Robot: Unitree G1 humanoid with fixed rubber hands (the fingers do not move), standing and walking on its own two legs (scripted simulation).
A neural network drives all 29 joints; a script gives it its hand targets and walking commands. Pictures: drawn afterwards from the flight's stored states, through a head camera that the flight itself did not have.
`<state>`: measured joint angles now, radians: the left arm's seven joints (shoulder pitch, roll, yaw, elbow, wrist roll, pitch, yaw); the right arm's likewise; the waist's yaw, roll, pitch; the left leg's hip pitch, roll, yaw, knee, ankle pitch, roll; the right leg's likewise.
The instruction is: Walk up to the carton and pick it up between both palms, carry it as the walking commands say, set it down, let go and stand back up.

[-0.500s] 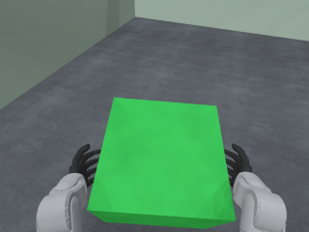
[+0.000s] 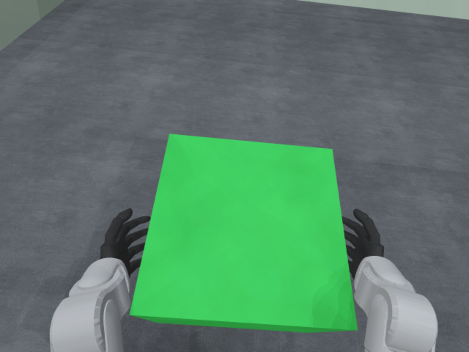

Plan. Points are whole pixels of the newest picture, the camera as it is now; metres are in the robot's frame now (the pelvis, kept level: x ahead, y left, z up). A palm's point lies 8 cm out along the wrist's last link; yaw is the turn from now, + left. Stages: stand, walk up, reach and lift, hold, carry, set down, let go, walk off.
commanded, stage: carry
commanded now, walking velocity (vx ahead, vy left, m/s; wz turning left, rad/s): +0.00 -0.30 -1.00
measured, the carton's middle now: (242, 238) +0.32 +0.00 +0.01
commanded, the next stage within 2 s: none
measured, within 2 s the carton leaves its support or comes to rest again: neither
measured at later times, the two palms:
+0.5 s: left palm (338, 245) +0.30 -0.16 +0.05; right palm out of the picture +0.16 -0.48 +0.07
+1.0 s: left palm out of the picture +0.24 -0.52 +0.05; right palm out of the picture -0.01 -0.77 +0.06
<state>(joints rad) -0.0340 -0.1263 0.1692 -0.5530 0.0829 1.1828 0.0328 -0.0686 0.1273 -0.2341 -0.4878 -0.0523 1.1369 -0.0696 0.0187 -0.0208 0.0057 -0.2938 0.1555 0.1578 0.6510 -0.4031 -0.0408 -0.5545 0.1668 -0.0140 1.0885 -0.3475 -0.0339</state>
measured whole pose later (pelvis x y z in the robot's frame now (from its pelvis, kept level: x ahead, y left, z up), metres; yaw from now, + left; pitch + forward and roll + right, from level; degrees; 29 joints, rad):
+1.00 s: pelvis -0.06 -0.46 -0.01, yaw -48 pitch +5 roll -2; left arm -0.03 -0.13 0.13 -0.59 0.08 1.16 0.05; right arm -0.04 0.13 -0.22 -0.54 -0.06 1.12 -0.09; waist 0.03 -0.04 0.05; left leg -0.32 0.10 0.17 0.75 -0.50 0.00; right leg -0.52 0.30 0.08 0.91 -0.36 -0.08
